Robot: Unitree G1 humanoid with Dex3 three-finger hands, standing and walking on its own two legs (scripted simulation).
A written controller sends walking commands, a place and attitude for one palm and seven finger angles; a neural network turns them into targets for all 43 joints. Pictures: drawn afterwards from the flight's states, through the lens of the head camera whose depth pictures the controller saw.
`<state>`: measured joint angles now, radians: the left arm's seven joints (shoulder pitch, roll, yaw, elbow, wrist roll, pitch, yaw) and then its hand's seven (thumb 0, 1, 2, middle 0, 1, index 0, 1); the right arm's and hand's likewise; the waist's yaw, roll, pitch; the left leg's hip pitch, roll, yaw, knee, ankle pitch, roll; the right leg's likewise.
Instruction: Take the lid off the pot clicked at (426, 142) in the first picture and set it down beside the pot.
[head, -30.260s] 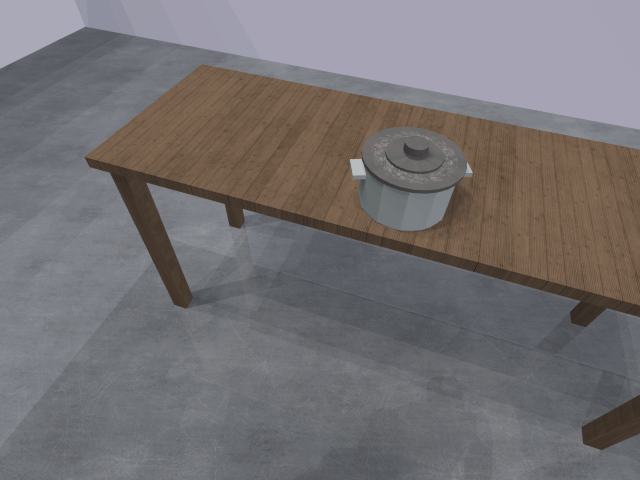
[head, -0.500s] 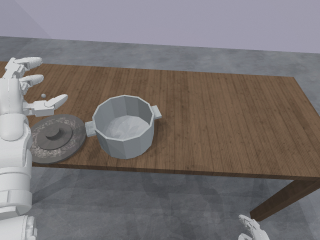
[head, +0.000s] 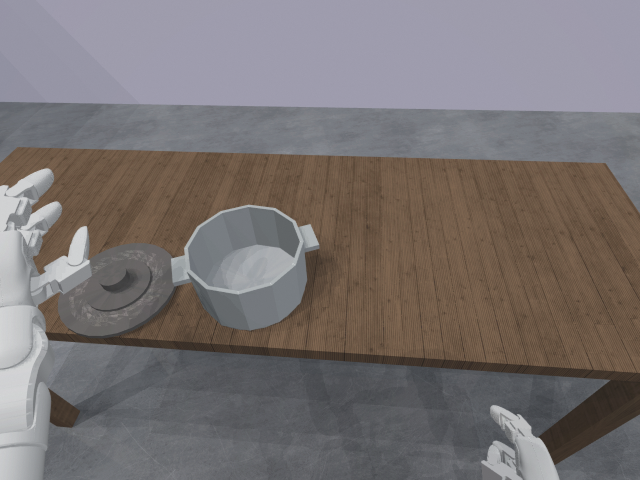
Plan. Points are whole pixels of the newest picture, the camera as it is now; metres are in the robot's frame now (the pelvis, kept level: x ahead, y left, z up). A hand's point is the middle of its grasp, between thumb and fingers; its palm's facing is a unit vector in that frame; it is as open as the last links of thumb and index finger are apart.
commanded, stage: draw the hand back to the body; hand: left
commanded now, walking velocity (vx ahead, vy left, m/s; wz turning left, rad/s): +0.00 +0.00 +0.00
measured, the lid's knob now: (114, 277) +0.43 +0.41 -0.06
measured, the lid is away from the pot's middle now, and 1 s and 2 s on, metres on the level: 0.24 0.24 0.24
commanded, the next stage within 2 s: step back with the hand held close in 0.96 s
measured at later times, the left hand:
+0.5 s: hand (44, 329) +0.21 +0.28 +0.16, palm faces +0.43 -0.85 -0.31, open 7.5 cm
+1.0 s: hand out of the picture +0.14 +0.28 +0.15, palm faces +0.41 -0.85 -0.34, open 7.5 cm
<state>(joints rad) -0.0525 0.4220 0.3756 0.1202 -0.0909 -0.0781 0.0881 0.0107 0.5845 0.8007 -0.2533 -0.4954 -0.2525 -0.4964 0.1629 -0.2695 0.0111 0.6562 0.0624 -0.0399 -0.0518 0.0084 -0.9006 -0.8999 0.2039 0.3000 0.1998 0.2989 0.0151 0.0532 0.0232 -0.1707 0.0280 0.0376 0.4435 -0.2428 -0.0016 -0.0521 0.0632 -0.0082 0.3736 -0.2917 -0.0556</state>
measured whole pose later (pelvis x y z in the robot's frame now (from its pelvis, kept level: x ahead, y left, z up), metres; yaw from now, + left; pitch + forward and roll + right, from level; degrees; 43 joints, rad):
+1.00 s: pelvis -0.03 +0.03 +0.00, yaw +1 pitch -6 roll -1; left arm 0.51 0.33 0.28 -0.45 -0.09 -0.10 0.10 0.02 0.89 0.90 -0.21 -0.30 -0.21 -0.30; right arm 0.16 -0.22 0.03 0.63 0.02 -0.09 -0.06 0.01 -0.90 -0.90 0.21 0.30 0.20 0.30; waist 0.07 0.05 0.04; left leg -0.13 -0.01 0.03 0.42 -0.20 0.04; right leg 0.01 0.03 -0.02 0.33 -0.24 -0.01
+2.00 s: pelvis -0.12 +0.07 -0.02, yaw +0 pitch -1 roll -4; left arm 0.61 0.45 0.41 -0.69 -0.04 -0.23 0.13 0.02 0.88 0.90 -0.21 -0.30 -0.21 -0.30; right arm 0.23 -0.21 -0.02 0.53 0.02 -0.11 -0.06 0.01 -0.90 -0.90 0.20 0.30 0.20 0.30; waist -0.01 -0.01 0.08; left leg -0.46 0.01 0.06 0.63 -0.16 0.10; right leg -0.36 0.01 -0.05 0.78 -0.43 0.01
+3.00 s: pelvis -0.34 +0.11 -0.04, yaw -3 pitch -2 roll +1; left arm 0.52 0.42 0.43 -0.60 -0.04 -0.22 0.13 0.01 0.88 0.90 -0.21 -0.30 -0.21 -0.30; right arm 0.24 -0.18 -0.02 0.58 0.04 -0.13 -0.06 0.01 -0.90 -0.90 0.20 0.30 0.20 0.30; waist 0.01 -0.15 -0.01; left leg -0.27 -0.02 0.08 0.77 -0.52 0.04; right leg -0.50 -0.06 0.03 0.96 -0.46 0.01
